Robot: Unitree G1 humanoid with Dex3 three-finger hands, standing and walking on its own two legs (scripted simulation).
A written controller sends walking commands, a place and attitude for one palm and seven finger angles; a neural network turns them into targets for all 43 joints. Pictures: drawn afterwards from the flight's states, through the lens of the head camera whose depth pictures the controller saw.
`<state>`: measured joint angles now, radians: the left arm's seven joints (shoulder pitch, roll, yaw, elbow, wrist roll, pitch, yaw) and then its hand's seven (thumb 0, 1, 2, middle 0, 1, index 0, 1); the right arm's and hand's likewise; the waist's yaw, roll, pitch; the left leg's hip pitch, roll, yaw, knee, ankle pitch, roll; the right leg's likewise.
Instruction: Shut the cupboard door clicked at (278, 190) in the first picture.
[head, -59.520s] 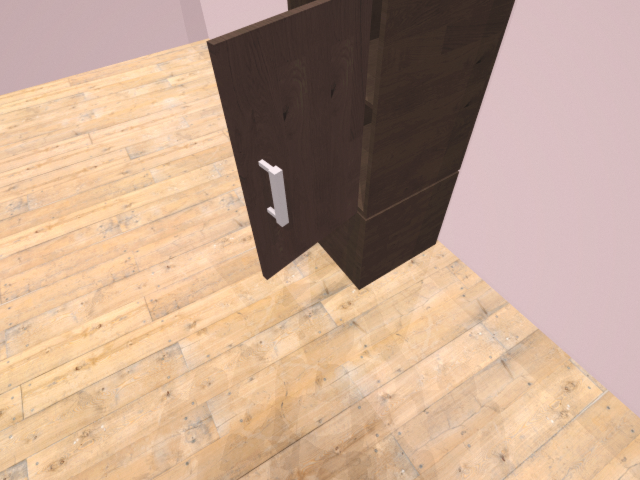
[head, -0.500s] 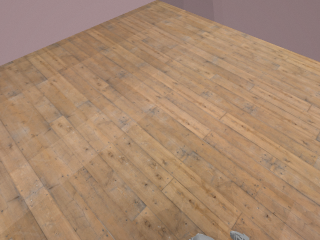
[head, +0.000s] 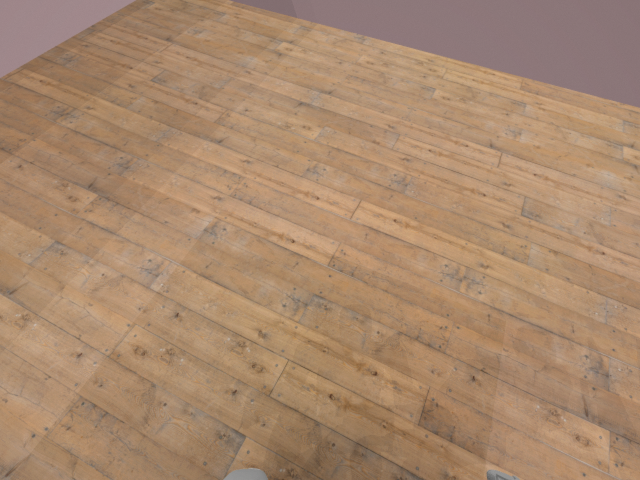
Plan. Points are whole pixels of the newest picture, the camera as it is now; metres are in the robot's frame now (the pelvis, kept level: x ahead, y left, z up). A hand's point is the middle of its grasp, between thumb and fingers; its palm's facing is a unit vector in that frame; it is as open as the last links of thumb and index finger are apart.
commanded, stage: turn to face it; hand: left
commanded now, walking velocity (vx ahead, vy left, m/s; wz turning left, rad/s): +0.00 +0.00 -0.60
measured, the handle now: out of the picture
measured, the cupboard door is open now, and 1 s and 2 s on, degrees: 25 25 25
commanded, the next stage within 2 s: none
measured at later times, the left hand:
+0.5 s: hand (222, 446) +0.17 +0.15 -0.15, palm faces -0.32 -0.91 -0.28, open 7.4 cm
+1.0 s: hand (229, 426) +0.20 +0.15 -0.17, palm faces -0.52 -0.83 -0.19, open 7.4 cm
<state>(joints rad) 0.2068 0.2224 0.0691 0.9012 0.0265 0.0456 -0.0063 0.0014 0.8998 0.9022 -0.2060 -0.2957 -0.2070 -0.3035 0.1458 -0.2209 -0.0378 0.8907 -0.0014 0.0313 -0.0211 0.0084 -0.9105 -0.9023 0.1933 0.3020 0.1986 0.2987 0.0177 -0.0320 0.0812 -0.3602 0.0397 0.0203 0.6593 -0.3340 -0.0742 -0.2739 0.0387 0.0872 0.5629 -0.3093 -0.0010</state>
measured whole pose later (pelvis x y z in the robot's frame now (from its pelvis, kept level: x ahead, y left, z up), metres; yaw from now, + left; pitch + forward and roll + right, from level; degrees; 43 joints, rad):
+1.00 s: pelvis +0.03 +0.01 +0.01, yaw -35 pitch +1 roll -2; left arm 0.19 0.27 0.09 0.91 0.02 0.08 -0.03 0.00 0.90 0.90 -0.20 -0.30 -0.20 -0.30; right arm 0.17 -0.19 0.00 0.84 -0.02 0.01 -0.03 0.01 -0.91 -0.90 0.20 0.30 0.20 0.30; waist 0.03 -0.05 0.09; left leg -0.25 0.07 0.10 0.52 -0.29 0.01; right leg -0.48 0.03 0.01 1.10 -0.49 0.04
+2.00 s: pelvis +0.05 -0.03 +0.01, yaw -70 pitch +1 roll -3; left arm 0.18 0.29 0.09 0.91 0.02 0.09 -0.04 0.00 0.91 0.90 -0.20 -0.29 -0.20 -0.30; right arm 0.20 -0.19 0.00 0.86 -0.02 0.01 -0.02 0.01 -0.90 -0.90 0.20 0.30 0.21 0.30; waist 0.02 -0.02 0.10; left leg -0.21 0.12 0.17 0.48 -0.28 0.01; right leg -0.46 -0.03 -0.02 1.05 -0.44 0.06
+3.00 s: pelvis -0.01 -0.13 +0.01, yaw -91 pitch +1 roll +0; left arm 0.17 0.24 0.06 0.99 0.03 0.04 -0.07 0.00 0.91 0.90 -0.20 -0.29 -0.20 -0.30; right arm 0.41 -0.21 -0.04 1.05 -0.04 -0.02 -0.01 0.01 -0.90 -0.90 0.20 0.30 0.20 0.30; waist -0.06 0.01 0.05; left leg -0.09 0.16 0.17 0.42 -0.34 -0.08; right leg -0.38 -0.06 -0.07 0.62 -0.28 0.01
